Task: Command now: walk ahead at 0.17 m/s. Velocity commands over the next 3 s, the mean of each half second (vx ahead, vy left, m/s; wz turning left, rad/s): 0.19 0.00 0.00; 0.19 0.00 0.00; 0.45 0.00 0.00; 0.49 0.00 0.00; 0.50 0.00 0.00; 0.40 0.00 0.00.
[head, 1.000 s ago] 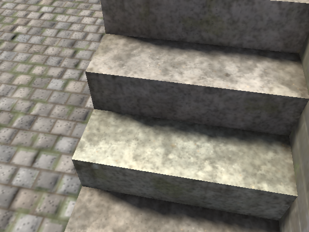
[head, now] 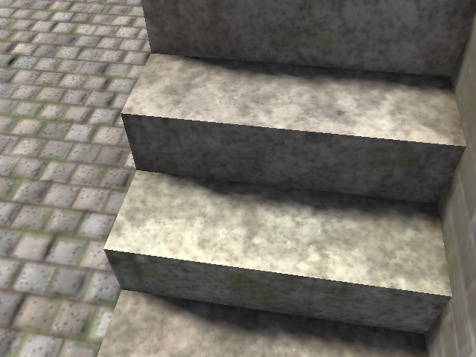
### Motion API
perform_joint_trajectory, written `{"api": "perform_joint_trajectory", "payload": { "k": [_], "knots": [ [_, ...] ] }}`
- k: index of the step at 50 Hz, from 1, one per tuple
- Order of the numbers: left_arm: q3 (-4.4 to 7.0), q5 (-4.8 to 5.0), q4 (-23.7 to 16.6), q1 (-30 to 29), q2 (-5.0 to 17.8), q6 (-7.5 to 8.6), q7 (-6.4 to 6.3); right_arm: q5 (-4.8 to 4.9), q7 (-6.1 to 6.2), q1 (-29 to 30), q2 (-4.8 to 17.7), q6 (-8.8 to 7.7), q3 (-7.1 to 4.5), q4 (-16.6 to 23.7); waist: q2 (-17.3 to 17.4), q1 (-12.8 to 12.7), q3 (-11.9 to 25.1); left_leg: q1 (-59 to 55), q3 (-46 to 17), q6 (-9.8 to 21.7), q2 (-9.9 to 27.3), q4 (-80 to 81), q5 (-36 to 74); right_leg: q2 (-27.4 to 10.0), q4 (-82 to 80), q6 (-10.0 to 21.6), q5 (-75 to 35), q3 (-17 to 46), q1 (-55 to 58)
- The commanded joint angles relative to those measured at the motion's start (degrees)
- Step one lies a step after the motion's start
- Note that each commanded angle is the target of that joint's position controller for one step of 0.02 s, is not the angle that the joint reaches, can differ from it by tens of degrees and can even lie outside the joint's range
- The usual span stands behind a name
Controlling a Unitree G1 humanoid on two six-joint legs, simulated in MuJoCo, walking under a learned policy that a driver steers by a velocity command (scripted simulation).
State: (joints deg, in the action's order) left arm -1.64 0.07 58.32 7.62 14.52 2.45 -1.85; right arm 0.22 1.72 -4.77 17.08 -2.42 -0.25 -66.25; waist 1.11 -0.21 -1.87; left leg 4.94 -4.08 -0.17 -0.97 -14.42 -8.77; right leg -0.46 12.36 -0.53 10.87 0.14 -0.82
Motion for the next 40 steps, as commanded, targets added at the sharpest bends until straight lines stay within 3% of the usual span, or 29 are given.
{"api": "perform_joint_trajectory", "payload": {
  "k": [1, 6, 12, 30, 31, 33, 34, 35, 37, 40],
  "knots": [
    [1.06, -0.24, -2.9, -2.5, 6.3, 0.51, -0.17, -0.08, 0.26, 2.7, 6.3, -0.33, -0.78, 2.3, -1.8, 0.1, 4.0, -1.1, -4.1, 2.4, 6.8, 1.2, 11.9, -6.4, -2.0, -0.2, -8.0, 4.1, -0.2],
    [1.02, -0.47, -3.2, -3.2, 6.3, 0.93, -0.18, 0.23, 0.37, 3.1, 6.6, -0.72, -0.71, 2.7, -1.9, 0.1, 3.1, -0.8, -4.5, 2.5, 6.7, 2.8, 10.7, -6.4, -3.6, -0.3, -7.0, 4.3, -0.3],
    [1.0, -0.01, -2.7, -1.6, 6.4, 1.35, -0.07, 0.1, 0.22, 1.4, 6.3, -1.18, -0.77, 1.9, -1.4, 0.1, 2.8, -1.1, -4.3, 2.4, 7.2, 2.0, 15.4, -6.5, -2.6, -0.3, -10.8, 4.2, 0.6],
    [1.74, 0.1, -1.3, 0.8, 6.1, 0.33, -0.43, -0.04, 0.16, -0.1, 6.4, -0.38, -1.64, 0.4, -1.6, 0.1, 2.9, -0.3, -4.4, 2.9, 6.9, 0.1, 14.1, -6.4, -0.1, -0.2, -9.7, 4.1, -1.1],
    [2.61, -2.37, -2.1, 2.5, 10.9, 1.07, 0.72, 1.88, 0.59, 0.2, 10.5, 0.35, -3.24, 1.6, -2.1, -0.7, 3.7, 1.1, -3.4, 2.9, 4.1, -0.2, 9.6, -3.6, 0.9, -1.0, -3.9, 1.8, -1.6],
    [2.17, -2.01, -2.1, 2.3, 8.1, 1.8, 1.36, 1.31, 1.29, 0.6, 8.6, 1.3, -3.11, 2.3, -2.2, -0.4, 2.5, 1.4, -3.1, 3.0, 3.7, -0.7, 7.7, -3.4, 1.1, -1.1, -1.6, 1.8, -5.1],
    [1.06, 0.23, -1.3, 1.2, 2.9, 0.78, -0.11, -0.66, 0.49, -0.2, 4.2, 0.51, -1.57, 1.2, -1.6, 0.3, 2.2, -0.1, -4.0, 3.2, 6.4, 0.0, 11.7, -6.1, -0.6, -0.4, -6.2, 4.1, -4.7],
    [0.88, 0.42, -1.7, 1.0, 3.7, 0.51, -0.58, -0.48, 0.31, -0.9, 3.9, 0.26, -1.53, 0.9, -1.6, 0.6, 2.6, -0.3, -4.2, 3.0, 6.2, 0.6, 11.0, -5.9, -0.9, -0.4, -6.0, 4.1, -3.2],
    [1.24, -0.28, -2.1, -0.1, 5.7, 0.42, -0.73, -0.35, 0.26, 0.3, 5.1, -0.01, -1.52, 1.3, -1.3, 0.4, 3.0, -0.6, -4.5, 3.0, 6.0, 1.2, 9.6, -6.0, -1.7, -0.2, -5.4, 4.3, -2.4],
    [1.09, -0.4, -2.9, -1.0, 5.9, 0.77, -0.4, -0.01, 0.3, 1.1, 5.6, -0.24, -1.28, 1.7, -1.3, 0.4, 3.1, -0.8, -4.5, 2.8, 6.3, 2.0, 10.4, -6.1, -2.4, -0.2, -6.2, 4.3, -1.4]
  ]
}}
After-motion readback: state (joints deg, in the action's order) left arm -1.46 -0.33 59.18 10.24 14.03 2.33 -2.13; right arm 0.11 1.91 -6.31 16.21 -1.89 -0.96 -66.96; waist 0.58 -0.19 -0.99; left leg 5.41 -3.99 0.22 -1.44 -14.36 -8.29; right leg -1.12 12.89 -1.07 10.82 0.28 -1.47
